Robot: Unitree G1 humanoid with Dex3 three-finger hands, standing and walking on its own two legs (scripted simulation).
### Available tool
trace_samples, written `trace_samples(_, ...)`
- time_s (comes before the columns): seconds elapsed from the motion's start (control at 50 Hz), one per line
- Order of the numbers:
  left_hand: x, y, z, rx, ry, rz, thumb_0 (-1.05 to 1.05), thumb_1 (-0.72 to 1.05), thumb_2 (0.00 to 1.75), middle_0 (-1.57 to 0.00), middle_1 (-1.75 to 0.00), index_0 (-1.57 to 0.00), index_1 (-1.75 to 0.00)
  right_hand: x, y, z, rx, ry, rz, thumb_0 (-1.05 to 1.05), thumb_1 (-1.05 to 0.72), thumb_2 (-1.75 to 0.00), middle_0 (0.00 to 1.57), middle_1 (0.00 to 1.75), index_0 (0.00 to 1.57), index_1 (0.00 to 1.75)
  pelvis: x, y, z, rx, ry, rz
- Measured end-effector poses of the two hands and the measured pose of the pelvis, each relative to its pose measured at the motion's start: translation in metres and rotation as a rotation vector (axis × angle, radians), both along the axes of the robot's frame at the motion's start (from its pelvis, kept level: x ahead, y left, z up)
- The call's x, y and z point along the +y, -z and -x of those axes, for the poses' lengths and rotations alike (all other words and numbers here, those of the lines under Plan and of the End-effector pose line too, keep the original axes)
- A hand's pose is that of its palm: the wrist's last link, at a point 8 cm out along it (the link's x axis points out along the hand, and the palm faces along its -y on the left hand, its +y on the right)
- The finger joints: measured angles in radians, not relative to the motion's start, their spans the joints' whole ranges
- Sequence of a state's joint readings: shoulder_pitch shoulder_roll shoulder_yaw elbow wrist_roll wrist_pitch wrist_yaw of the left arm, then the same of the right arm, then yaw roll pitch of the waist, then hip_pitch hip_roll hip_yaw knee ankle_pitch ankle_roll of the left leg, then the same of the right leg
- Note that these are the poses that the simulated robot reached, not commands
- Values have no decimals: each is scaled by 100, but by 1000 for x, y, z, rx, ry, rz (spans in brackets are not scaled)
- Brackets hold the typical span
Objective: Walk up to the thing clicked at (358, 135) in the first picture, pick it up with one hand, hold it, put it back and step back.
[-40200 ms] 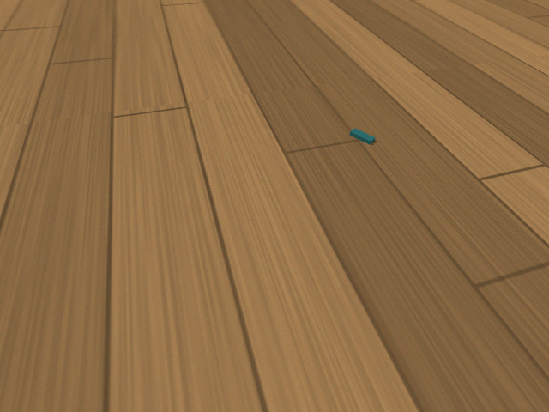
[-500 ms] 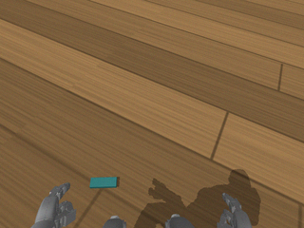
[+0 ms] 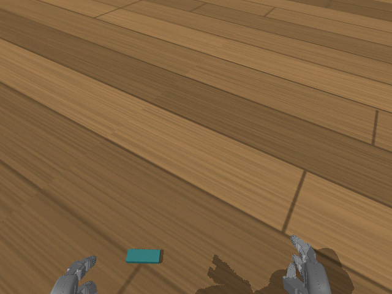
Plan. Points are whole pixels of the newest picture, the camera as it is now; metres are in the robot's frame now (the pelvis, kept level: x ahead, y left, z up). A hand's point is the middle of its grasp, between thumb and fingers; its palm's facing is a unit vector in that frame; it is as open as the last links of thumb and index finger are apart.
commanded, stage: home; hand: left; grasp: from above
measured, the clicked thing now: (143, 256) +0.45 +0.21 -0.70
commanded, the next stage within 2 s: stand in 1.72 s
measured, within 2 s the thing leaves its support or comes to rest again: neither
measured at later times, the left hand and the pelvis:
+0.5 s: hand out of the picture +0.16 +0.17 -0.05, palm faces +0.04 -0.98 -0.20, open 7.4 cm; pelvis +0.00 +0.00 +0.00, yaw +0 degrees
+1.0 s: hand out of the picture +0.16 +0.17 -0.05, palm faces +0.04 -0.98 -0.20, open 7.4 cm; pelvis +0.00 +0.00 +0.00, yaw +0 degrees
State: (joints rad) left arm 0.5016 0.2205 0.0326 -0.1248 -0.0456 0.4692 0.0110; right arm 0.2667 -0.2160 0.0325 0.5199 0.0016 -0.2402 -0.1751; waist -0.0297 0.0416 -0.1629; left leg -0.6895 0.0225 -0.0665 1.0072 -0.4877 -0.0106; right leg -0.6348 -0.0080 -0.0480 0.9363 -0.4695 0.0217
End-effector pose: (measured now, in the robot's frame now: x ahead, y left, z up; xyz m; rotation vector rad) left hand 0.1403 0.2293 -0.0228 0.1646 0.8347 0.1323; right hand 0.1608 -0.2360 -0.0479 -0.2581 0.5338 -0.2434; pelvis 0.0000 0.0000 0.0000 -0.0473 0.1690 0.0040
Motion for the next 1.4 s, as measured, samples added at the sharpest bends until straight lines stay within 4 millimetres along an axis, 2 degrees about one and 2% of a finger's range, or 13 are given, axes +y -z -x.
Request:
trace_samples(0.4,-5,-2,-8,-6,14,-9,1,91,90,-20,-30,-20,-30,-7,15,20,73,39,-11,1,-90,-90,20,30,20,30,-3,0,-3,4,8,-4)
trace_samples(0.84,-7,-1,-6,-6,9,-5,1,91,90,-20,-30,-20,-30,-10,11,11,41,32,-7,1,-90,-90,20,30,20,30,-6,1,-3,4,6,-6)
trace_samples(1.4,-3,-2,-10,-11,19,-4,1,91,90,-20,-30,-20,-30,-6,11,11,50,40,-7,1,-90,-90,20,30,20,30,-1,2,-5,10,9,-1)
